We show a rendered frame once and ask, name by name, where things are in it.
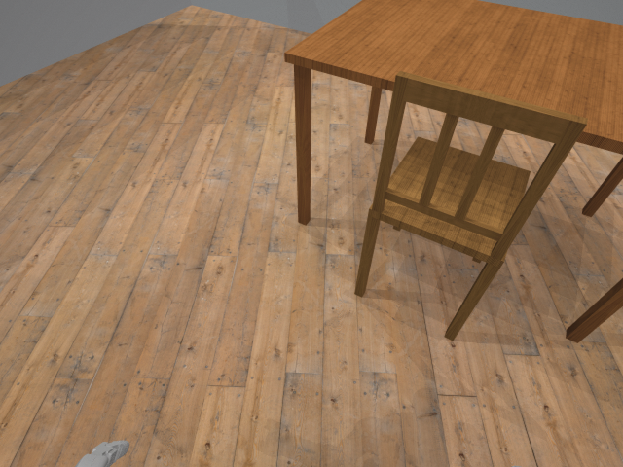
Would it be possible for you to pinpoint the robot left hand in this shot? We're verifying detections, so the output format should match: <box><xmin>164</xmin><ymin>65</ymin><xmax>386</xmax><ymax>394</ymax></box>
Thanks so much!
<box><xmin>75</xmin><ymin>440</ymin><xmax>129</xmax><ymax>467</ymax></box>

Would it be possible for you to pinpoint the table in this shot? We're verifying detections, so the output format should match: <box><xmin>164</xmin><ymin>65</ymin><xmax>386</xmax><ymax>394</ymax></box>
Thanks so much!
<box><xmin>284</xmin><ymin>0</ymin><xmax>623</xmax><ymax>343</ymax></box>

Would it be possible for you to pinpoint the chair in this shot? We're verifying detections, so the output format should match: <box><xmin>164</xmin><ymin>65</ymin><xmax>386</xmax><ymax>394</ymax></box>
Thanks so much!
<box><xmin>354</xmin><ymin>71</ymin><xmax>588</xmax><ymax>341</ymax></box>

